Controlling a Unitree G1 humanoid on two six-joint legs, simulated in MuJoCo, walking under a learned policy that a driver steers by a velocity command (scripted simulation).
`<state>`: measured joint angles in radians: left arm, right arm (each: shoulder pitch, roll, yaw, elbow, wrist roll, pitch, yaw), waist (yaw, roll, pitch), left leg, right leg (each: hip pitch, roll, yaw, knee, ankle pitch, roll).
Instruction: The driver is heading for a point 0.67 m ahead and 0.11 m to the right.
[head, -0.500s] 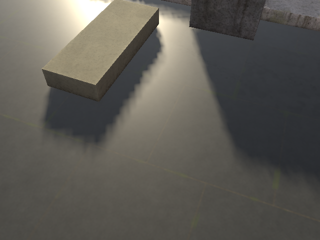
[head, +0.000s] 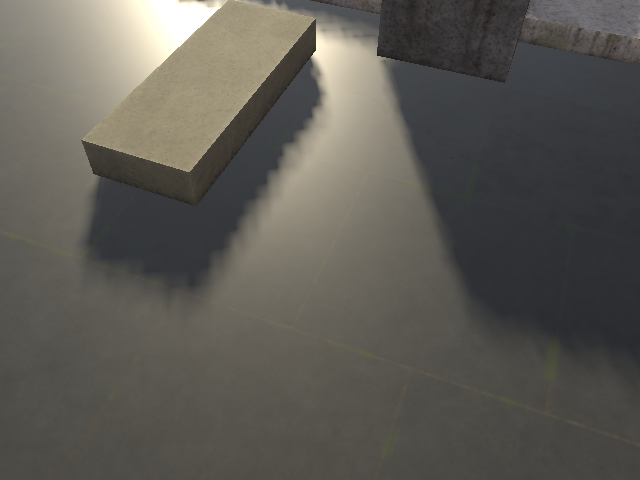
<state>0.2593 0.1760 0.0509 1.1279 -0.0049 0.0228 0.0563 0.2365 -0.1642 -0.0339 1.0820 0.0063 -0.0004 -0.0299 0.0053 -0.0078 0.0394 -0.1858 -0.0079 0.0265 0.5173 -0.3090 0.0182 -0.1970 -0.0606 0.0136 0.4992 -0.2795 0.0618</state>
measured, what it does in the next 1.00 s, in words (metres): walks ahead: right foot, then left foot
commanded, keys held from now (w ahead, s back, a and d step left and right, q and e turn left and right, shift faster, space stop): w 1.00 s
